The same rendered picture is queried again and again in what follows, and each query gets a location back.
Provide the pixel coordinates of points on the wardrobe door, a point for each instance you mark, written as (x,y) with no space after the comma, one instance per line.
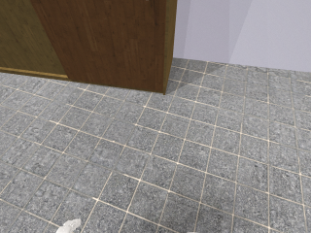
(118,42)
(24,43)

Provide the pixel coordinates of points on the robot left hand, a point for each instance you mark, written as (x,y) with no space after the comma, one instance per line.
(69,226)

